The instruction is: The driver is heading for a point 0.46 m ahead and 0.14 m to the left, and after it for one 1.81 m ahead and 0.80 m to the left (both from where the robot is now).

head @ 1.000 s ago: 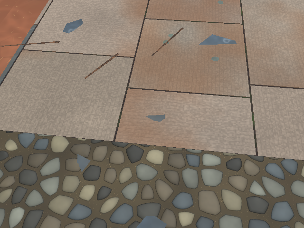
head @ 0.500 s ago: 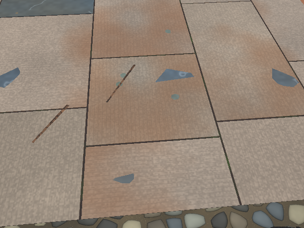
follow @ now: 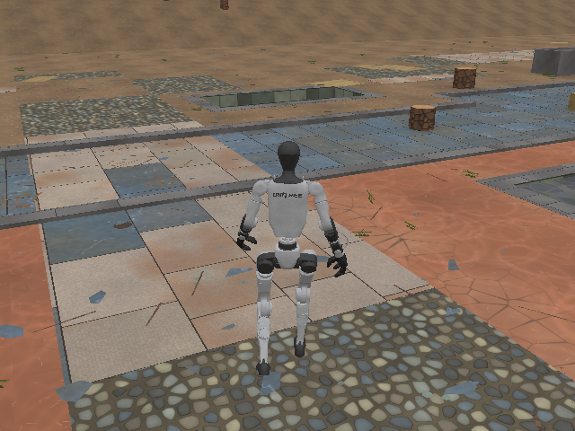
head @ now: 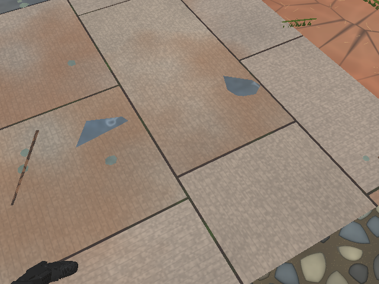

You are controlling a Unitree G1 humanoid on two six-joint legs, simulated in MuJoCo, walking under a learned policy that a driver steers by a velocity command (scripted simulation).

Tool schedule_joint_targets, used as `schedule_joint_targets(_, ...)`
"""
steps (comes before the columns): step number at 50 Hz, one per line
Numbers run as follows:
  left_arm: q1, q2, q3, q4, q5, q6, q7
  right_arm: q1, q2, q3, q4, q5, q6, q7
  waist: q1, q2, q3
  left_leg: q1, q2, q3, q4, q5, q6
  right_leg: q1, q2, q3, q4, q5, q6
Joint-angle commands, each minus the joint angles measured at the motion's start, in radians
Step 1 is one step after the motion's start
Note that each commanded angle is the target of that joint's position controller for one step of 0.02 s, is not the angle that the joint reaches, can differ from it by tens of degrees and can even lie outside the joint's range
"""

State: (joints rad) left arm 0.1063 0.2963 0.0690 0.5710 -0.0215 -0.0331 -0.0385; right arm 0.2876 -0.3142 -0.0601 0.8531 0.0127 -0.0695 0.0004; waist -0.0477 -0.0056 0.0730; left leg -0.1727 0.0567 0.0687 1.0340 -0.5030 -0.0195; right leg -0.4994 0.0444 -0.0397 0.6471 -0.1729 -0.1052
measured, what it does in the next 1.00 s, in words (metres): walks ahead, turning left: left foot, then right foot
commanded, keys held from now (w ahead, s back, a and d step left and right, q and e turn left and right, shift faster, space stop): w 0.10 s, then w+q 0.90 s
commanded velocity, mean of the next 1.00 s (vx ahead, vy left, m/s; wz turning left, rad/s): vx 0.50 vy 0.00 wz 0.26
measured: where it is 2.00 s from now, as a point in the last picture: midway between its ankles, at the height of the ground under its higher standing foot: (101, 142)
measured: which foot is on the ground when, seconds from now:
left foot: up 0.00-0.46, down 0.48-0.96, up 0.98-1.00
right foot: down 0.00-0.50, up 0.52-0.94, down 0.96-1.00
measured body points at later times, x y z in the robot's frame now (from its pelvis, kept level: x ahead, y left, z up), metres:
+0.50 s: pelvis +0.29 +0.04 +0.00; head +0.33 +0.05 +0.45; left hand +0.32 +0.34 -0.12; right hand +0.50 -0.19 -0.09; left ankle +0.41 +0.14 -0.72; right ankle +0.11 -0.07 -0.70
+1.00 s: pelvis +0.59 +0.06 +0.01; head +0.61 +0.06 +0.46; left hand +0.71 +0.37 -0.05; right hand +0.73 -0.20 -0.11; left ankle +0.41 +0.13 -0.68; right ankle +0.71 -0.02 -0.72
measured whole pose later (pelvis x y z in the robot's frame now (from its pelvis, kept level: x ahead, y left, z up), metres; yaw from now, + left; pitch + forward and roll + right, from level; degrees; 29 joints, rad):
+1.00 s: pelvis +0.59 +0.06 +0.01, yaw +21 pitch +3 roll -1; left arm 0.09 0.27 0.04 0.64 0.01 -0.12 -0.01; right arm 0.37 -0.31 -0.07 0.74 0.03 -0.02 -0.01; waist -0.06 0.03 0.00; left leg -0.21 -0.09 -0.21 0.84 -0.52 0.04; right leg -0.45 0.04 0.03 0.54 -0.13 -0.01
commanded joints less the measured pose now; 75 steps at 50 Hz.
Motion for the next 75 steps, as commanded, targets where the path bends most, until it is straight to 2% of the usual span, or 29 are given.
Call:
schedule_joint_targets(1, 0.261, 0.163, 0.054, -0.002, 0.006, -0.027, 0.010, -0.101, -0.131, -0.009, -0.159, 0.027, -0.077, 0.018, 0.136, -0.059, -0.248, -0.652, 0.015, -0.159, 0.284, 0.089, 0.039, 0.717, -0.323, 0.615, -0.347, -0.062, -0.241)
schedule_joint_targets(3, 0.141, 0.100, 0.029, -0.020, 0.021, -0.032, 0.013, -0.072, -0.133, -0.016, -0.128, -0.006, -0.064, 0.010, 0.054, -0.013, -0.155, -0.508, 0.078, -0.153, 0.141, 0.176, 0.024, 0.465, -0.257, 0.440, -0.372, 0.173, -0.193)
schedule_joint_targets(6, 0.128, 0.106, 0.025, 0.004, 0.023, -0.045, 0.020, -0.031, -0.093, -0.011, -0.108, -0.017, -0.029, 0.011, 0.019, -0.027, -0.132, -0.427, 0.084, -0.122, 0.053, 0.233, -0.015, 0.328, -0.235, 0.331, -0.428, 0.324, -0.199)
schedule_joint_targets(12, 0.184, 0.126, 0.023, 0.074, 0.026, -0.055, 0.036, -0.190, -0.041, 0.011, -0.137, -0.003, -0.020, 0.021, 0.090, -0.044, -0.049, -0.446, 0.068, -0.093, -0.294, 0.621, -0.018, 0.320, -0.182, 0.131, -0.489, 0.240, -0.118)
schedule_joint_targets(17, 0.245, 0.145, 0.031, 0.142, 0.022, -0.054, 0.033, -0.298, -0.042, 0.014, -0.185, 0.014, -0.024, 0.046, 0.139, -0.037, 0.008, -0.510, 0.029, -0.098, -0.438, 0.622, 0.029, 0.484, -0.256, 0.096, -0.484, 0.203, -0.100)
schedule_joint_targets(21, 0.233, 0.163, 0.040, 0.162, 0.015, -0.030, 0.047, -0.284, -0.054, 0.008, -0.214, 0.007, -0.025, 0.071, 0.108, -0.058, -0.021, -0.496, -0.020, -0.059, -0.477, 0.435, 0.087, 0.622, -0.294, 0.055, -0.359, 0.513, -0.058)
schedule_joint_targets(23, 0.200, 0.181, 0.042, 0.150, 0.017, -0.014, 0.060, -0.127, -0.108, -0.023, -0.187, 0.001, -0.018, 0.065, 0.017, -0.078, -0.141, -0.257, -0.102, 0.013, -0.486, 0.388, 0.129, 0.608, -0.257, -0.002, -0.126, 0.863, -0.017)
schedule_joint_targets(24, 0.202, 0.168, 0.034, 0.140, 0.021, -0.011, 0.071, 0.016, -0.162, -0.050, -0.159, 0.002, -0.015, 0.055, -0.053, -0.048, -0.227, -0.013, -0.093, -0.037, -0.496, 0.451, 0.169, 0.478, -0.219, -0.040, 0.091, 0.815, 0.022)
schedule_joint_targets(25, 0.299, 0.095, 0.007, 0.099, 0.040, -0.032, 0.068, 0.136, -0.279, -0.082, -0.157, -0.003, -0.010, 0.042, -0.042, 0.147, -0.375, 0.396, 0.159, -0.454, -0.479, 0.449, 0.331, 0.089, -0.103, -0.063, 0.488, 0.382, 0.096)
schedule_joint_targets(26, 0.292, 0.053, -0.015, 0.102, 0.046, -0.060, 0.052, 0.156, -0.231, -0.067, -0.154, 0.016, -0.010, 0.044, -0.041, 0.245, -0.487, 0.583, 0.278, -0.878, -0.666, 0.303, 0.439, -0.167, 0.055, 0.085, 0.707, -0.378, 0.129)
schedule_joint_targets(27, 0.211, 0.129, 0.002, 0.083, 0.004, -0.088, 0.032, 0.143, -0.173, -0.049, -0.156, 0.012, -0.006, 0.040, -0.076, 0.163, -0.400, 0.546, 0.254, -0.799, -0.710, 0.171, 0.381, -0.281, -0.018, 0.179, 0.755, -0.347, 0.105)
schedule_joint_targets(28, 0.130, 0.132, -0.002, 0.055, -0.014, -0.102, 0.026, 0.088, -0.149, -0.043, -0.169, 0.007, -0.004, 0.034, -0.065, 0.091, -0.274, 0.408, 0.220, -0.673, -0.723, 0.175, 0.342, -0.304, -0.063, 0.157, 0.704, -0.272, 0.089)
schedule_joint_targets(30, 0.094, 0.135, 0.006, 0.045, 0.028, -0.102, 0.036, -0.016, -0.108, -0.028, -0.197, -0.006, -0.002, 0.028, 0.010, 0.015, -0.131, 0.127, 0.154, -0.517, -0.766, 0.365, 0.310, -0.210, -0.129, 0.140, 0.517, -0.180, 0.095)
schedule_joint_targets(34, 0.137, 0.095, 0.000, 0.049, 0.042, -0.068, 0.045, -0.049, -0.127, -0.033, -0.212, -0.007, -0.001, 0.011, 0.064, 0.061, -0.098, -0.065, 0.093, -0.395, -0.811, 0.586, 0.322, -0.111, -0.131, 0.102, 0.355, -0.110, 0.154)
schedule_joint_targets(39, -0.047, 0.048, -0.021, 0.014, 0.033, -0.074, 0.040, 0.014, -0.151, -0.044, -0.184, 0.011, 0.013, -0.011, -0.008, 0.082, -0.081, -0.131, 0.016, -0.318, -0.785, 0.501, 0.246, -0.008, -0.065, 0.083, -0.008, 0.224, 0.185)
schedule_joint_targets(43, -0.110, 0.085, -0.006, -0.003, 0.015, -0.090, 0.025, 0.070, -0.145, -0.045, -0.163, 0.018, 0.030, -0.017, -0.023, 0.101, -0.087, -0.027, 0.055, -0.431, -0.705, 0.408, 0.221, 0.031, -0.038, 0.121, -0.140, 0.210, 0.167)
schedule_joint_targets(46, -0.019, 0.120, 0.017, 0.019, 0.011, -0.103, 0.024, 0.043, -0.131, -0.045, -0.173, 0.012, 0.037, -0.018, 0.042, 0.135, -0.105, 0.010, 0.060, -0.494, -0.599, 0.424, 0.185, 0.161, -0.040, 0.115, -0.204, 0.124, 0.112)
schedule_joint_targets(47, 0.070, 0.147, 0.031, 0.035, 0.021, -0.107, 0.030, 0.039, -0.096, -0.033, -0.182, 0.008, 0.034, -0.015, 0.088, 0.121, -0.167, -0.024, 0.015, -0.461, -0.487, 0.448, 0.154, 0.319, -0.079, 0.131, -0.218, 0.117, 0.074)
schedule_joint_targets(48, 0.214, 0.201, 0.046, 0.044, 0.037, -0.108, 0.040, 0.047, -0.034, -0.011, -0.202, -0.009, 0.029, -0.010, 0.145, 0.007, -0.303, -0.137, -0.050, -0.372, -0.216, 0.311, 0.116, 0.564, -0.252, 0.294, -0.204, 0.052, 0.010)
schedule_joint_targets(49, 0.288, 0.278, 0.066, 0.084, 0.046, -0.091, 0.036, 0.184, 0.015, 0.007, -0.235, 0.019, 0.018, -0.009, 0.083, -0.329, -0.400, -0.488, -0.175, -0.239, 0.096, -0.096, 0.056, 0.844, -0.464, 0.757, -0.288, -0.151, -0.159)
schedule_joint_targets(50, 0.273, 0.187, 0.050, 0.073, 0.022, -0.087, 0.031, 0.172, -0.092, -0.011, -0.208, 0.029, 0.017, -0.013, 0.108, -0.234, -0.335, -0.612, -0.086, -0.256, 0.229, -0.067, 0.041, 0.806, -0.473, 0.834, -0.334, -0.367, -0.151)
schedule_joint_targets(51, 0.237, 0.128, 0.033, 0.066, 0.020, -0.081, 0.036, 0.062, -0.144, -0.028, -0.217, 0.022, 0.023, -0.012, 0.139, -0.134, -0.212, -0.638, -0.054, -0.240, 0.262, 0.031, 0.034, 0.696, -0.422, 0.664, -0.344, -0.341, -0.104)
schedule_joint_targets(52, 0.192, 0.111, 0.024, 0.064, 0.030, -0.076, 0.037, 0.008, -0.134, -0.029, -0.229, 0.011, 0.028, -0.013, 0.126, -0.071, -0.146, -0.610, -0.023, -0.212, 0.247, 0.102, 0.027, 0.586, -0.376, 0.530, -0.357, -0.203, -0.078)
schedule_joint_targets(55, 0.143, 0.072, 0.011, 0.087, 0.036, -0.076, 0.040, -0.016, -0.084, -0.030, -0.250, 0.016, 0.037, 0.002, 0.080, -0.115, -0.069, -0.531, 0.033, -0.188, 0.156, 0.190, 0.019, 0.420, -0.293, 0.306, -0.426, 0.012, -0.059)
schedule_joint_targets(68, 0.201, 0.182, 0.045, 0.204, 0.004, -0.052, 0.046, -0.284, -0.017, -0.006, -0.338, 0.014, 0.034, 0.057, 0.130, -0.056, 0.004, -0.488, 0.019, -0.052, -0.365, 0.480, 0.051, 0.524, -0.313, -0.068, -0.456, 0.321, -0.031)
schedule_joint_targets(71, 0.196, 0.224, 0.059, 0.210, -0.010, -0.034, 0.054, -0.232, -0.064, -0.031, -0.345, 0.005, 0.042, 0.061, 0.070, -0.093, -0.052, -0.348, -0.060, 0.022, -0.400, 0.333, 0.112, 0.585, -0.321, -0.125, -0.285, 0.746, -0.001)
schedule_joint_targets(73, 0.186, 0.213, 0.053, 0.204, -0.013, -0.024, 0.062, 0.047, -0.152, -0.084, -0.276, 0.009, 0.053, 0.044, -0.085, -0.061, -0.199, 0.055, -0.131, 0.027, -0.484, 0.388, 0.183, 0.447, -0.271, -0.173, 0.091, 0.807, 0.047)
schedule_joint_targets(74, 0.227, 0.121, 0.020, 0.181, 0.035, -0.031, 0.059, 0.162, -0.236, -0.106, -0.250, 0.017, 0.063, 0.021, -0.090, 0.135, -0.286, 0.358, 0.065, -0.269, -0.476, 0.445, 0.251, 0.152, -0.204, -0.170, 0.423, 0.178, 0.090)
schedule_joint_targets(75, 0.268, 0.056, -0.011, 0.119, 0.035, -0.061, 0.046, 0.106, -0.298, -0.103, -0.288, 0.018, 0.047, 0.026, 0.000, 0.306, -0.440, 0.593, 0.275, -0.871, -0.659, 0.174, 0.459, -0.200, -0.001, 0.010, 0.731, -0.435, 0.132)
Velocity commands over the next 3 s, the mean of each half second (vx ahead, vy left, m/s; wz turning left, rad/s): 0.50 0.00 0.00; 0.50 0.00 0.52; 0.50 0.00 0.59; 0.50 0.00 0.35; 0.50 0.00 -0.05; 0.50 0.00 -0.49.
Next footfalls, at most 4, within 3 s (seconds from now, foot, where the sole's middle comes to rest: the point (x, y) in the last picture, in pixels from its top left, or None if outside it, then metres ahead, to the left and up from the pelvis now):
0.48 left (151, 278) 0.45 0.15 -0.75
0.96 right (192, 195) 0.75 -0.01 -0.75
1.46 left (98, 172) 0.87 0.36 -0.75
1.96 right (94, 106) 1.23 0.42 -0.75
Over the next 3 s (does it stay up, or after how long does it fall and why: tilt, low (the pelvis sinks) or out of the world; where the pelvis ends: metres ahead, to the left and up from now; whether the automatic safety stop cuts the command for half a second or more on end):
stays up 1.42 0.74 0.00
